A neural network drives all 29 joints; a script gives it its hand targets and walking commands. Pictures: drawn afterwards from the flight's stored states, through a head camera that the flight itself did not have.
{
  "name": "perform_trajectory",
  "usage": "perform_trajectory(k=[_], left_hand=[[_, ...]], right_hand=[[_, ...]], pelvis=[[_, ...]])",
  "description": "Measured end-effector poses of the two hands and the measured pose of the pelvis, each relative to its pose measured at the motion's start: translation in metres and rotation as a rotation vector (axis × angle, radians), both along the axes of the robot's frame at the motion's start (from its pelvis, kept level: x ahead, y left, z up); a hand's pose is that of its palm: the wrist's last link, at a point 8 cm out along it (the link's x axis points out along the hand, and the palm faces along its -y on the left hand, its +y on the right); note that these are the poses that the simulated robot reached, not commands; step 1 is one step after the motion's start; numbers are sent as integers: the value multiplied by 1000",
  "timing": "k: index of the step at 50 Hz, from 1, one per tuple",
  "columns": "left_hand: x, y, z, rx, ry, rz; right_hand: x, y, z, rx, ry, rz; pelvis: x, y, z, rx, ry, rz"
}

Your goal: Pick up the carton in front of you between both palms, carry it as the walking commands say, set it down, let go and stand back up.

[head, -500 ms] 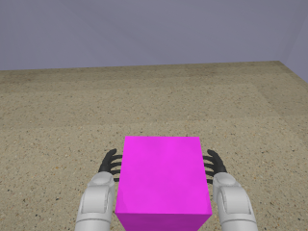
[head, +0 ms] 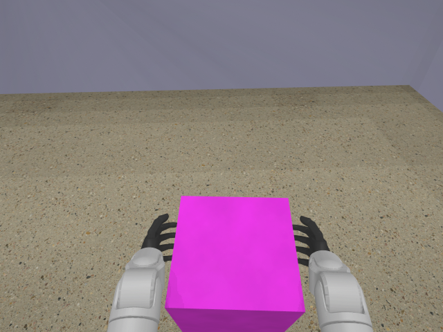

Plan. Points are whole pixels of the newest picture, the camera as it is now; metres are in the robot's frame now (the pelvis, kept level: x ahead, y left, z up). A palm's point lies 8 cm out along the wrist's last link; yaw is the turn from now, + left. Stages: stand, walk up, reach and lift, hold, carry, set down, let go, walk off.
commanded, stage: hold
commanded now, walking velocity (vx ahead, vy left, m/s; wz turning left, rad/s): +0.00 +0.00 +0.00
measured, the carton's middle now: (232, 270) +0.30 +0.00 -0.06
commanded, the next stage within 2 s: set down in 0.36 s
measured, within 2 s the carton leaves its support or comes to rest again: neither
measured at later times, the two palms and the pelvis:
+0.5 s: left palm (151, 264) +0.26 +0.14 +0.04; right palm (321, 253) +0.27 -0.16 +0.04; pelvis -0.03 -0.03 -0.01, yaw +4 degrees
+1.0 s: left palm (179, 273) +0.33 +0.12 -0.14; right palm (302, 273) +0.33 -0.17 -0.15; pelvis -0.04 -0.02 -0.07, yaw +3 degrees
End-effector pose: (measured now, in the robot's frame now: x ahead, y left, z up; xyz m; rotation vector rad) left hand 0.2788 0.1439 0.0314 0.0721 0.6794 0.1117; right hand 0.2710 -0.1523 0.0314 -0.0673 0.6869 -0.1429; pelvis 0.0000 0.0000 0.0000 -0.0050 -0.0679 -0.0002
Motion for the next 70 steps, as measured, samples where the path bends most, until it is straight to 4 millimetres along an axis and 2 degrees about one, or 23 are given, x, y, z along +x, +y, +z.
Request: perform_trajectory(k=[8, 21, 27, 33, 36, 39, 45, 48, 51, 54, 63, 70], left_hand=[[-18, 8, 4, 1, -3, 60], [-28, -3, 12, -8, -10, 80], [-18, -6, 7, -26, -2, 102], [8, -9, -9, -19, 23, 97], [21, -11, -26, -8, 41, 91], [31, -15, -52, 4, 54, 78], [42, -22, -122, 9, 49, 64], [46, -24, -157, 0, 37, 68], [52, -25, -184, -18, 15, 73], [60, -25, -201, -37, -12, 84], [86, -29, -235, -57, -18, 91], [97, -35, -277, -43, 11, 71]], right_hand=[[-1, 8, 4, 5, -5, 55], [-4, -4, 9, 27, -13, 65], [9, -5, 6, 43, -3, 42], [28, -6, -11, 41, 21, 9], [37, -8, -30, 31, 39, -2], [44, -10, -57, 19, 52, -11], [51, -16, -126, 2, 46, -30], [53, -18, -159, 9, 34, -44], [59, -20, -185, 23, 12, -55], [67, -21, -201, 37, -15, -65], [91, -24, -235, 52, -19, -86], [99, -30, -277, 38, 8, -92]], pelvis=[[-11, -7, 0, 3, -55, 29], [-23, -24, -3, 8, -86, 61], [-26, -30, -7, 7, -83, 68], [-27, -31, -15, -1, -41, 75], [-27, -30, -20, -5, 19, 72], [-29, -27, -26, -6, 108, 68], [-36, -22, -43, -7, 322, 59], [-38, -20, -57, -7, 433, 57], [-39, -18, -75, -8, 530, 57], [-40, -17, -92, -11, 604, 57], [-44, -16, -136, -18, 710, 62], [-51, -17, -169, -19, 779, 64]])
